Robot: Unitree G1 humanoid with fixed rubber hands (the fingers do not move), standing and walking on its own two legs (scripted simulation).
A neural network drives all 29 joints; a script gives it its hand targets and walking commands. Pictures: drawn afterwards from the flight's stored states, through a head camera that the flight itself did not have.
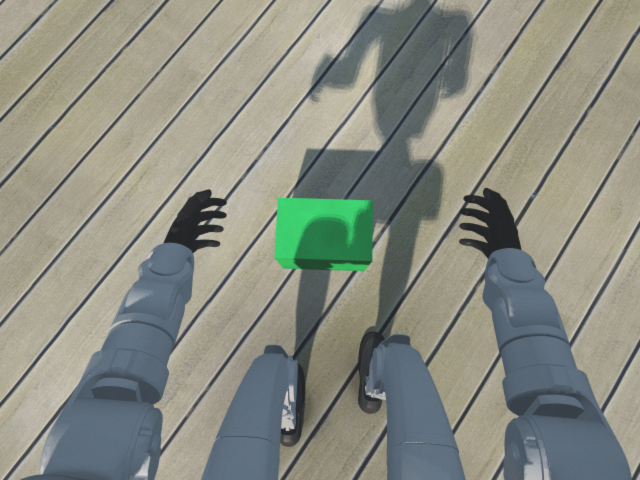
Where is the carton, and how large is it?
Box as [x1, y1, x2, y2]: [274, 198, 372, 270]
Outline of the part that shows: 278,198 274,257 284,268 364,270 371,261 372,200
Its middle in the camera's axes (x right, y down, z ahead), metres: +0.01 -0.02 +0.99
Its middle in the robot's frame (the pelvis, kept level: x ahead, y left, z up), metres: +0.48 +0.02 -0.59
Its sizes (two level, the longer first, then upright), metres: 0.227 0.146 0.193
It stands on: the floor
